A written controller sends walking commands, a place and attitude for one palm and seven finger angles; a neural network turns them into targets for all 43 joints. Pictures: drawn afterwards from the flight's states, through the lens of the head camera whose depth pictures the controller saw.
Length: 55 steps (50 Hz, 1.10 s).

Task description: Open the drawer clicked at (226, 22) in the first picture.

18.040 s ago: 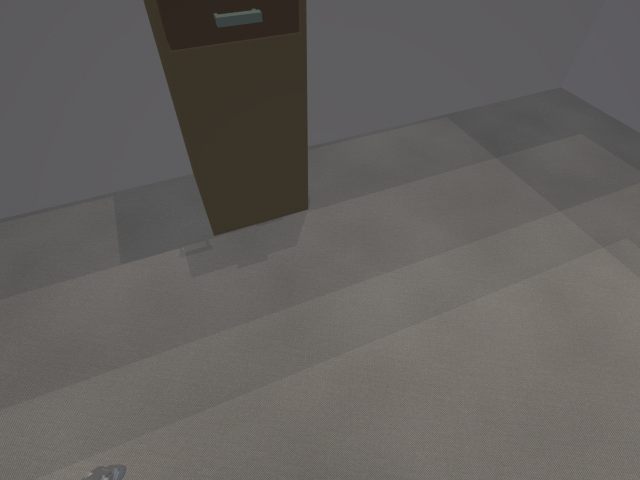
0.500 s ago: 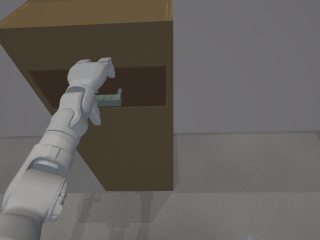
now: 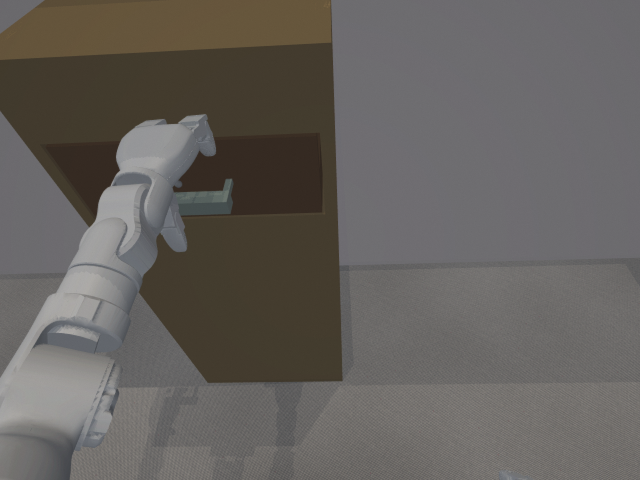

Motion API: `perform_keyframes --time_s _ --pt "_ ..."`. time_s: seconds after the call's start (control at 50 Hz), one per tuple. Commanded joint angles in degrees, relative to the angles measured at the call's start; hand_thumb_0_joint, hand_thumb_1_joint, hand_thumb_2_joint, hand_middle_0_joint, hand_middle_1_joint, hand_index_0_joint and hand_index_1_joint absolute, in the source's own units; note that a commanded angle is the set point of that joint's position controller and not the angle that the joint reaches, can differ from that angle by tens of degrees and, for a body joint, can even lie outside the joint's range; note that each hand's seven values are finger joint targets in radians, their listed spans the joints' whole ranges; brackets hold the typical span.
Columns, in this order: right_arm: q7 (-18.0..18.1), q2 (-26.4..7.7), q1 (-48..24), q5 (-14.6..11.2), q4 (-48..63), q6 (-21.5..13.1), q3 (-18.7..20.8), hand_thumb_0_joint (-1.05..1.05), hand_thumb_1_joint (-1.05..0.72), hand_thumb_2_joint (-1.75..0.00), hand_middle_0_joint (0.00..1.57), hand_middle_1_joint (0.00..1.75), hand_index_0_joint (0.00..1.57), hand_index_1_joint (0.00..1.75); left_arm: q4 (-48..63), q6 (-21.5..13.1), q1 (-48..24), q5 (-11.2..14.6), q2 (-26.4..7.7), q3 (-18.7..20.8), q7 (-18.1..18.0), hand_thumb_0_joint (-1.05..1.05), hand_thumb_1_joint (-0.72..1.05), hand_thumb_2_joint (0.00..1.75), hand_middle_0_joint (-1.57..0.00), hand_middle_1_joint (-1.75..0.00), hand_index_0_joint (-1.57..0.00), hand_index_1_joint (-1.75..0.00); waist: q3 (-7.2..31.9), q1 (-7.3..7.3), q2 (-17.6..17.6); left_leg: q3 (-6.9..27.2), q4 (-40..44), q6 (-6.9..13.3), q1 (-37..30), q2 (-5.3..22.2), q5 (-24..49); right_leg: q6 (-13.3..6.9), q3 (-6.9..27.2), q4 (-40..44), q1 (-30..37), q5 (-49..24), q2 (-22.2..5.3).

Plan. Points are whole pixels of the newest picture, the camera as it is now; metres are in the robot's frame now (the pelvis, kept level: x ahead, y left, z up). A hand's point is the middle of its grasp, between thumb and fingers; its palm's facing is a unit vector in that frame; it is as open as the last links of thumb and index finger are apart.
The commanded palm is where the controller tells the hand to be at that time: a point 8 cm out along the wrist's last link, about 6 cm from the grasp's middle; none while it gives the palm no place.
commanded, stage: move the hooked fingers above the handle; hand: left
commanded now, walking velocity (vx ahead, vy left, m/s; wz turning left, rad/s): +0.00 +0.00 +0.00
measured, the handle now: (190, 194) +0.50 +0.20 +0.08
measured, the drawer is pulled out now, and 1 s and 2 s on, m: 0.00 0.00 0.00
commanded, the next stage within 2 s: lower the fingers behind the handle in 0.02 s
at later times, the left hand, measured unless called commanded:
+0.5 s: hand (171, 204) +0.44 +0.21 +0.12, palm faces -0.01 -0.06 -1.00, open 13.8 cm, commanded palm +0.43 +0.22 +0.18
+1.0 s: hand (182, 210) +0.45 +0.20 +0.10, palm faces +0.02 -0.06 -1.00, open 13.7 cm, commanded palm +0.43 +0.22 +0.14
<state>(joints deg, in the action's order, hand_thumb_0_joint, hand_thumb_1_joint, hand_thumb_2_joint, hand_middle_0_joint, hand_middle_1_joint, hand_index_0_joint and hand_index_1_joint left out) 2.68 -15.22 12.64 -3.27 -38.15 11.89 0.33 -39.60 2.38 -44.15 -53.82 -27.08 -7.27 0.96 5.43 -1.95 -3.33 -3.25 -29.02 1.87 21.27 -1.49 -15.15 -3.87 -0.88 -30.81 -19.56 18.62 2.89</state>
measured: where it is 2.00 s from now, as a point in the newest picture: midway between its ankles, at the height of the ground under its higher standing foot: outside the picture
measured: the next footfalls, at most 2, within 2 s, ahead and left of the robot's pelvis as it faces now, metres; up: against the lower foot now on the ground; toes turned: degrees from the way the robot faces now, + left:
none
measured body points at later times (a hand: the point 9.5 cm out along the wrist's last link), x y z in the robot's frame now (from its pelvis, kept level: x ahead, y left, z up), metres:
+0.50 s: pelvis +0.00 +0.01 +0.00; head +0.03 -0.02 +0.44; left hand +0.44 +0.21 +0.17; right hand +0.11 -0.25 -0.14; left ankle -0.01 +0.10 -0.73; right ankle -0.04 -0.07 -0.73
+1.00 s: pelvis +0.00 +0.02 -0.01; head +0.03 +0.00 +0.44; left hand +0.45 +0.20 +0.15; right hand +0.07 -0.25 -0.14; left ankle -0.01 +0.10 -0.73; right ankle -0.04 -0.07 -0.73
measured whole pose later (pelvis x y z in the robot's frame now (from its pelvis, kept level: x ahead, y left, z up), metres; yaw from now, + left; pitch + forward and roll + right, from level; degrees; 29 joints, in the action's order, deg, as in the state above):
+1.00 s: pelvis +0.00 +0.02 -0.01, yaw +0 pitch +10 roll +0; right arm 2.3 -14.5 16.2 -2.8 -39.0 11.5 1.6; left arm -46.5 0.9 -44.2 -56.6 -24.2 -8.2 -7.1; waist 7.0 -2.6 -2.3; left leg -3.4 -33.8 3.0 27.5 -1.7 -16.8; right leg -2.8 -0.9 -34.3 -25.1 19.6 2.5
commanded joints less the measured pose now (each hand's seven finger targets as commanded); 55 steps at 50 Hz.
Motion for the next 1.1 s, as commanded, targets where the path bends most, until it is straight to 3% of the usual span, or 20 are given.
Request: perform_keyframes --time_s 0.0,0.14,0.2,0.24,0.28,0.32,0.44,0.48,0.5,0.62,0.7,0.74,0.78,0.82,0.84,0.92,1.0,1.04,1.06,1.08 --pt "0.51 -7.27 -3.27 -0.19 7.55 -1.71 2.5 0.0 -0.9 -0.9 0.2 0.3 0.2 0.3 11.59 1.66 -24.75 -0.24 -15.39 5.19 -1.22 0.0 -0.5 0.3 -0.3 -1.2 -0.3 -1.2 18.31 1.22 4.8 0.86 -0.1 1.84 -7.05 -0.67 20.59 2.52 2.87 2.82 10.8 -30.6 -2.94" --pt "1.14 -7.45 -1.91 -0.35 7.31 -2.15 2.81 0.0 -0.9 -0.9 0.2 0.3 0.2 0.3 14.19 -1.47 -25.75 1.45 -13.79 2.94 1.74 0.0 -0.5 0.3 -0.3 -1.2 -0.3 -1.2 17.25 -0.42 5.17 1.69 -0.58 2.11 -8.42 -0.97 17.79 2.53 3.39 4.02 8.52 -27.17 -3.04" --pt "1.28 -7.24 -1.64 -0.32 7.0 -2.29 2.82 0.0 -0.9 -0.9 0.2 0.3 0.2 0.3 13.17 -3.22 -25.38 1.75 -13.89 3.74 1.16 0.0 -0.5 0.3 -0.3 -1.2 -0.3 -1.2 16.09 -0.09 4.15 1.87 -0.78 1.97 -7.91 -1.18 17.03 2.44 2.99 3.72 6.68 -25.43 -2.81" --pt "1.2 -7.4 -1.11 -0.03 6.41 -2.36 3.04 0.0 -0.9 -0.9 0.2 0.3 0.2 0.3 13.15 -4.27 -26.35 1.45 -15.48 5.24 0.13 0.0 -0.5 0.3 -0.3 -1.2 -0.3 -1.2 17.49 0.14 3.81 1.94 -1.32 1.88 -8.12 -1.09 17.95 2.15 3.12 3.27 6.58 -25.14 -2.72" --pt "0.96 -7.02 -0.78 0.11 6.51 -2.53 3.17 0.0 -0.9 -0.9 0.2 0.3 0.2 0.3 14.61 -4.92 -27.62 1.12 -14.58 4.78 -1.36 0.0 -0.5 0.3 -0.3 -1.2 -0.3 -1.2 19.52 0.28 1.74 2.09 -1.8 1.79 -8.8 -1.17 19.56 1.92 2.85 2.37 6.26 -26.09 -2.51" --pt "0.66 -6.96 -0.52 0.12 6.02 -2.51 3.23 0.0 -0.9 -0.9 0.2 0.3 0.2 0.3 12.46 -4.59 -27.57 0.72 -13.47 4.27 -2.72 0.0 -0.5 0.3 -0.3 -1.2 -0.3 -1.2 18.17 0.01 1.76 2.31 -1.95 1.54 -8.72 -0.88 19.25 1.72 2.31 2.14 3.96 -23.78 -2.17" --pt "0.45 -7.41 0.23 0.31 5.68 -2.37 3.43 0.0 -0.9 -0.9 0.2 0.3 0.2 0.3 8.03 -2.42 -26.48 -0.67 -14.66 5.93 -5.12 0.0 -0.5 0.3 -0.3 -1.2 -0.3 -1.2 19.94 0.19 4.48 2.19 -2.35 1.43 -7.36 -0.44 20.01 1.68 2.01 1.4 4.62 -23.78 -1.94" --pt "0.36 -7.03 0.38 0.3 5.93 -2.36 3.56 0.0 -0.9 -0.9 0.2 0.3 0.2 0.3 8.45 -2.01 -27.72 -0.77 -11.36 2.93 -5.23 0.0 -0.5 0.3 -0.3 -1.2 -0.3 -1.2 19.95 -0.4 3.03 2.1 -2.56 1.5 -8.11 -0.45 20.01 1.75 1.96 1.32 3.37 -23.74 -1.83" --pt "0.38 -7.19 0.96 0.34 5.67 -2.38 3.65 0.0 -0.9 -0.9 0.2 0.3 0.2 0.3 7.3 -1.81 -27.0 -0.95 -12.42 4.12 -5.27 0.0 -0.5 0.3 -0.3 -1.2 -0.3 -1.2 19.78 -0.31 3.96 2.15 -2.64 1.53 -7.7 -0.33 19.86 1.76 1.9 1.28 3.57 -23.66 -1.8" --pt "0.54 -7.06 2.21 0.48 6.03 -2.2 3.92 0.0 -0.9 -0.9 0.2 0.3 0.2 0.3 7.49 -2.89 -26.06 -1.26 -11.66 3.92 -5.35 0.0 -0.5 0.3 -0.3 -1.2 -0.3 -1.2 20.36 -0.26 2.77 2.42 -2.96 1.56 -8.37 -0.15 20.76 1.54 1.69 0.9 2.23 -22.7 -1.38" --pt "0.36 -7.16 3.22 0.84 5.75 -2.21 4.2 0.0 -0.9 -0.9 0.2 0.3 0.2 0.3 8.3 -4.06 -25.02 -1.71 -13.89 6.48 -6.91 0.0 -0.5 0.3 -0.3 -1.2 -0.3 -1.2 22.1 0.39 2.08 2.5 -3.5 1.44 -8.45 0.03 23.15 1.33 1.66 -0.03 2.64 -24.15 -1.13" --pt "-0.06 -7.07 3.19 0.83 5.94 -2.19 4.44 0.0 -0.9 -0.9 0.2 0.3 0.2 0.3 8.24 -3.85 -23.76 -1.92 -12.14 5.68 -7.71 0.0 -0.5 0.3 -0.3 -1.2 -0.3 -1.2 21.88 0.38 2.43 2.59 -3.86 1.3 -8.45 0.14 24.67 1.21 1.45 -0.21 2.02 -24.01 -0.94" --pt "-0.16 -7.21 3.59 0.7 5.28 -2.16 4.44 0.0 -0.9 -0.9 0.2 0.3 0.2 0.3 5.43 -2.68 -23.54 -2.34 -11.46 5.24 -8.7 0.0 -0.5 0.3 -0.3 -1.2 -0.3 -1.2 19.25 -0.26 3.62 2.62 -3.6 1.24 -7.5 0.42 22.29 1.31 1.02 -0.04 -0.12 -21.63 -0.72" --pt "-0.01 -7.37 3.82 0.7 5.12 -2.23 4.38 0.0 -0.9 -0.9 0.2 0.3 0.2 0.3 4.08 -1.47 -24.23 -2.57 -11.18 4.64 -9.32 0.0 -0.5 0.3 -0.3 -1.2 -0.3 -1.2 19.11 -0.58 3.21 2.26 -3.39 1.27 -6.72 0.35 20.13 1.36 1.08 0.2 -0.36 -20.22 -0.81" --pt "0.05 -7.67 4.04 0.75 4.81 -2.22 4.4 0.0 -0.9 -0.9 0.2 0.3 0.2 0.3 2.78 -1.01 -23.92 -3.0 -12.99 6.1 -9.52 0.0 -0.5 0.3 -0.3 -1.2 -0.3 -1.2 19.39 -0.46 4.42 2.23 -3.45 1.37 -6.06 0.4 19.88 1.34 1.36 0.32 0.39 -20.2 -0.89" --pt "0.34 -7.66 4.12 0.6 4.97 -2.07 4.02 0.0 -0.9 -0.9 0.2 0.3 0.2 0.3 -0.05 0.89 -24.44 -3.43 -11.45 4.14 -9.46 0.0 -0.5 0.3 -0.3 -1.2 -0.3 -1.2 18.31 -0.76 4.16 1.84 -3.22 1.37 -4.65 0.26 17.24 1.51 1.44 0.45 -0.28 -18.62 -1.03" --pt "0.59 -7.68 4.05 0.55 5.61 -1.73 3.77 0.0 -0.9 -0.9 0.2 0.3 0.2 0.3 -3.33 1.64 -21.31 -4.05 -11.28 4.12 -8.79 0.0 -0.5 0.3 -0.3 -1.2 -0.3 -1.2 16.48 -0.68 5.21 1.6 -3.35 1.34 -2.79 0.28 16.14 1.57 1.42 0.4 -0.56 -18.2 -1.07" --pt "0.68 -7.81 4.22 0.49 5.74 -1.77 3.66 0.0 -0.9 -0.9 0.2 0.3 0.2 0.3 -4.82 1.72 -22.09 -4.22 -10.16 2.97 -8.34 0.0 -0.5 0.3 -0.3 -1.2 -0.3 -1.2 14.86 -1.51 6.14 1.58 -3.49 1.45 -2.05 0.37 14.42 1.68 1.54 0.91 -1.82 -16.53 -1.1" --pt "0.8 -7.91 4.28 0.42 6.12 -1.85 3.64 0.0 -0.9 -0.9 0.2 0.3 0.2 0.3 -3.09 1.01 -23.72 -4.24 -10.97 3.14 -8.25 0.0 -0.5 0.3 -0.3 -1.2 -0.3 -1.2 15.86 -1.58 5.11 1.73 -3.48 1.44 -2.31 0.41 13.84 1.7 1.71 0.6 -2.05 -15.93 -1.13" --pt "0.87 -7.58 4.24 0.49 6.67 -2.08 3.82 0.0 -0.9 -0.9 0.2 0.3 0.2 0.3 -1.88 0.35 -23.98 -3.94 -9.2 1.93 -8.05 0.0 -0.5 0.3 -0.3 -1.2 -0.3 -1.2 16.18 -1.65 3.98 1.65 -3.73 1.55 -3.16 0.28 13.91 1.62 1.84 0.66 -2.37 -15.98 -1.11"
